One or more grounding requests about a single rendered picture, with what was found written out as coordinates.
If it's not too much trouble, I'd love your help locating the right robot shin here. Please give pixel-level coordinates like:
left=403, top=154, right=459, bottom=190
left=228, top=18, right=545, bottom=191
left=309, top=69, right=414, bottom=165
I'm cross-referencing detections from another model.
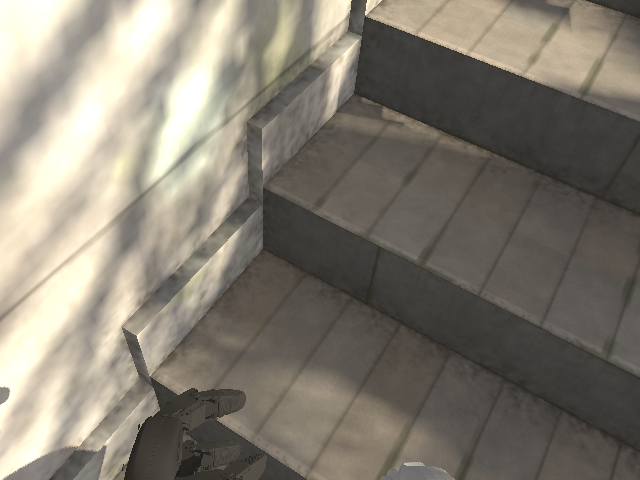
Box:
left=398, top=462, right=425, bottom=473

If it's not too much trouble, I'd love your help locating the robot left hand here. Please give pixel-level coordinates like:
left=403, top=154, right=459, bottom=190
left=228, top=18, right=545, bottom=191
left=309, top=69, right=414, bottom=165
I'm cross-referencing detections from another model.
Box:
left=122, top=388, right=267, bottom=480

